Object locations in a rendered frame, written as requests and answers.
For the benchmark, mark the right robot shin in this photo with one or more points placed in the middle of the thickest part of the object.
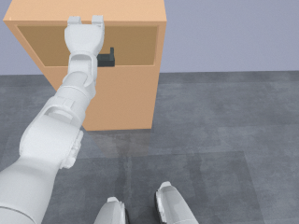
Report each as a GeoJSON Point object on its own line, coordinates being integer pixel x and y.
{"type": "Point", "coordinates": [164, 184]}

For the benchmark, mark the cabinet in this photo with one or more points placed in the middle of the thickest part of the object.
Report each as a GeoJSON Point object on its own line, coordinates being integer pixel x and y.
{"type": "Point", "coordinates": [125, 95]}

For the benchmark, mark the left robot forearm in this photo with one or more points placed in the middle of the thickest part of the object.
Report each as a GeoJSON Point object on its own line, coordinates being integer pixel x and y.
{"type": "Point", "coordinates": [73, 97]}

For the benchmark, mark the left robot upper arm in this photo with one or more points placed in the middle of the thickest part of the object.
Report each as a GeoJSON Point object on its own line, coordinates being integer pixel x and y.
{"type": "Point", "coordinates": [26, 185]}

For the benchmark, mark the robot shin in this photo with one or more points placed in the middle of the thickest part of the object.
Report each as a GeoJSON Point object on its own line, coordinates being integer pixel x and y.
{"type": "Point", "coordinates": [112, 199]}
{"type": "Point", "coordinates": [164, 184]}

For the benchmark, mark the robot left hand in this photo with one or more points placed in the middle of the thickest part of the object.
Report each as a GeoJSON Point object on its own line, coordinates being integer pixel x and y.
{"type": "Point", "coordinates": [85, 37]}

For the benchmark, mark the handle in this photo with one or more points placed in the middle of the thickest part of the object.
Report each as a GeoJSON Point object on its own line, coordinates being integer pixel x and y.
{"type": "Point", "coordinates": [106, 59]}

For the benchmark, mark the left robot shin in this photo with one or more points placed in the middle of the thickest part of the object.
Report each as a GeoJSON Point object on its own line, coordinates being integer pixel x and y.
{"type": "Point", "coordinates": [112, 199]}

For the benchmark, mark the drawer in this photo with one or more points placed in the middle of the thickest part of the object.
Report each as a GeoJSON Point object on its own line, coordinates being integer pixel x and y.
{"type": "Point", "coordinates": [133, 44]}

